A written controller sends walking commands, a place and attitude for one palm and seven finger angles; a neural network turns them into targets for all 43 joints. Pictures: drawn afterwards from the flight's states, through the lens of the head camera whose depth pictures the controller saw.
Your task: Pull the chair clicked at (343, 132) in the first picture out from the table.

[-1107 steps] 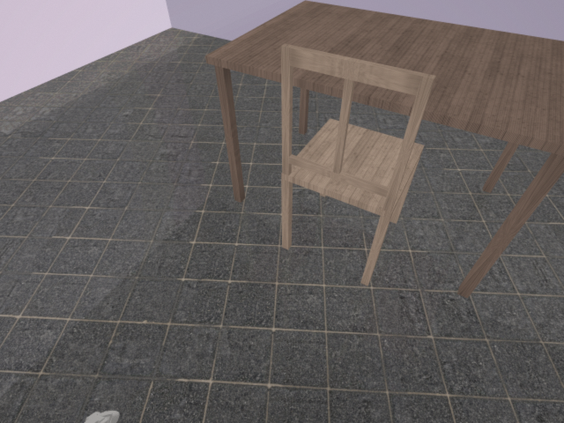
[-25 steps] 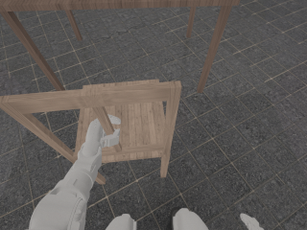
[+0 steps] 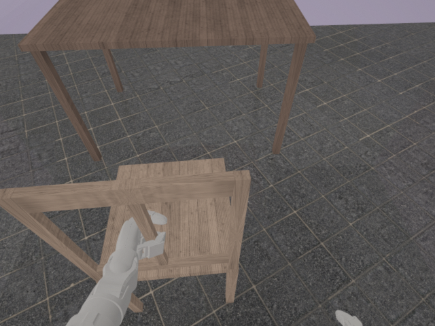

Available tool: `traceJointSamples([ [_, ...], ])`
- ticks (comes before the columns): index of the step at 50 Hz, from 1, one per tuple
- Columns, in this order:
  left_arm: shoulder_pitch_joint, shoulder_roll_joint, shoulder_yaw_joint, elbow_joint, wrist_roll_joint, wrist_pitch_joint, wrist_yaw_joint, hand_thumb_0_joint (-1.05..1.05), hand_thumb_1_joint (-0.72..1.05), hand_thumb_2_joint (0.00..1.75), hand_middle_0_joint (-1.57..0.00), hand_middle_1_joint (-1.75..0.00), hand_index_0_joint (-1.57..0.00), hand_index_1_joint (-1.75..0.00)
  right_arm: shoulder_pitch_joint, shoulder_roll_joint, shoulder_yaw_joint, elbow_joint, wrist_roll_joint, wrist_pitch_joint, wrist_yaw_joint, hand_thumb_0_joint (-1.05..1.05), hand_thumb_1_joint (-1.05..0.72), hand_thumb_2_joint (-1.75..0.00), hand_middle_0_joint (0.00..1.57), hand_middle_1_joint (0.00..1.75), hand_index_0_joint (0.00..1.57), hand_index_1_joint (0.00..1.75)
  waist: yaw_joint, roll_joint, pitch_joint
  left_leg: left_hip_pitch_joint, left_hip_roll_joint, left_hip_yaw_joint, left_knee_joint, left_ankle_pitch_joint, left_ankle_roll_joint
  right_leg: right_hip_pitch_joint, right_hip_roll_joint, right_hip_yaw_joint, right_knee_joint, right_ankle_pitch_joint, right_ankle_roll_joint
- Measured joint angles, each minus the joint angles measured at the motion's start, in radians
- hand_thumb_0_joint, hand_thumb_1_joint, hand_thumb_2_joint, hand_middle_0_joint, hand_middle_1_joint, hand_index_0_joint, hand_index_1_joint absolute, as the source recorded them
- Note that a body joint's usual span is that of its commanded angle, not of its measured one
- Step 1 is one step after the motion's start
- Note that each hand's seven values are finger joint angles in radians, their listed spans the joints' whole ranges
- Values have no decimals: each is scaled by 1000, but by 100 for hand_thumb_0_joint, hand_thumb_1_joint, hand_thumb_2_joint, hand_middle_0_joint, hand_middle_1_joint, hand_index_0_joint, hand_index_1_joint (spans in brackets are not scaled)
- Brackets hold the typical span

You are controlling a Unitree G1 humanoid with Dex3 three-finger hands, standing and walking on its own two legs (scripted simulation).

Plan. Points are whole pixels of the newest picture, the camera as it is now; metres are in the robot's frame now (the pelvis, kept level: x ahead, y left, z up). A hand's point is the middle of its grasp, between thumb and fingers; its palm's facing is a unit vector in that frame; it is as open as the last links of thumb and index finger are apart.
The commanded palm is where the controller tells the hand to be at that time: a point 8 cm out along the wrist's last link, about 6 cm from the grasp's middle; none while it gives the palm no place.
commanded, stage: stop walking, hand still on the chair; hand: left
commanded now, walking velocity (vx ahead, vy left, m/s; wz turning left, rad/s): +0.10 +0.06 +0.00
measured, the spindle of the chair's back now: (151, 237) +0.31 +0.16 -0.08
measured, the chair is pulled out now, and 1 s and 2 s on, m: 0.69 0.71 0.71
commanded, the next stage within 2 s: open the thumb and straighten the fingers in 0.74 s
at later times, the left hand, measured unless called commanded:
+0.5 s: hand (153, 254) +0.27 +0.14 -0.07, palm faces -0.03 -0.99 -0.17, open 5.6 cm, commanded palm +0.26 +0.20 -0.04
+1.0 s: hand (152, 249) +0.28 +0.14 -0.06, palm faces -0.01 -0.99 -0.12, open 6.2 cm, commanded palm +0.25 +0.20 -0.04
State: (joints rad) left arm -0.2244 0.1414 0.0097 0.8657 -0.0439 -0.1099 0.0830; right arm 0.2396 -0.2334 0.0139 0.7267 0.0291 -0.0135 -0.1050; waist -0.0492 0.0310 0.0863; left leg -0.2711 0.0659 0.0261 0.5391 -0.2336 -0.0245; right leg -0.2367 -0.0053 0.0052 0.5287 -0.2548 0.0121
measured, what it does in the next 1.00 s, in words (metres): stands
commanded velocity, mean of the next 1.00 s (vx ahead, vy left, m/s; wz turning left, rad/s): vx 0.00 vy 0.00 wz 0.00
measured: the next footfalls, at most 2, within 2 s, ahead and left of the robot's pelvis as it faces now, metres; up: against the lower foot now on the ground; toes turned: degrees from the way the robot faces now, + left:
none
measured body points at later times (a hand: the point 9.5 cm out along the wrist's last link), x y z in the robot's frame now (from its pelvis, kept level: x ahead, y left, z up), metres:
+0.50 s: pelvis +0.02 +0.02 +0.01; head +0.03 +0.02 +0.46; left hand +0.27 +0.19 -0.05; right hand +0.16 -0.20 -0.10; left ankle +0.04 +0.14 -0.73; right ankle +0.02 -0.13 -0.73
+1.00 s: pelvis +0.02 +0.01 +0.00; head +0.04 +0.01 +0.45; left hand +0.27 +0.20 -0.05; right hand +0.15 -0.24 -0.10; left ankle +0.04 +0.14 -0.73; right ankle +0.02 -0.13 -0.73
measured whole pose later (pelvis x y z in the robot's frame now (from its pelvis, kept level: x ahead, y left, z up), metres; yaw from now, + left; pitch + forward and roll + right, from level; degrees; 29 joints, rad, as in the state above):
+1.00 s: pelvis +0.02 +0.01 +0.00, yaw +1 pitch +2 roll +0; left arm 0.02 0.16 -0.04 0.54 -0.06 -0.05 0.04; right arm 0.23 -0.24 0.01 0.66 0.06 -0.03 -0.05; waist -0.05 0.00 -0.02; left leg -0.34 0.04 0.02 0.56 -0.25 -0.02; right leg -0.31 -0.03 0.00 0.56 -0.29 0.03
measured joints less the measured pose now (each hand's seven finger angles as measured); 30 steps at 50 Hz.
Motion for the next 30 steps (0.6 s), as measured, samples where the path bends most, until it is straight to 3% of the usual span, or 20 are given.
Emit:
traceJointSamples([
  [5,78,-28,-33,-27,15,0,4,7,64,77,-30,-124,-50,-145,8,-26,-15,-4,-8,6,-14,1,-90,-90,20,30,20,30,5,2,-45,22,-18,6,-7,2,13,21,-16,10,-6,-6,13],
  [10,137,-29,-64,-80,24,0,7,7,64,77,-29,-126,-50,-145,4,-10,-11,-15,-9,1,-17,1,-90,-90,20,30,20,30,16,-12,-65,41,-31,26,-23,-5,19,32,-29,28,-20,-5,29],
  [20,196,-18,-89,-184,31,8,9,7,64,77,-29,-127,-50,-145,-25,57,34,-39,-18,-23,1,1,-90,-90,20,30,20,30,32,-25,-55,44,-36,40,-58,6,24,28,-34,41,-50,9,36],
  [30,235,-14,-83,-228,22,20,13,7,64,78,-28,-127,-50,-145,-33,40,29,-36,-18,-14,-1,1,-90,-90,20,30,20,30,31,-24,-55,57,-28,40,-75,6,16,41,-27,40,-68,10,30],
])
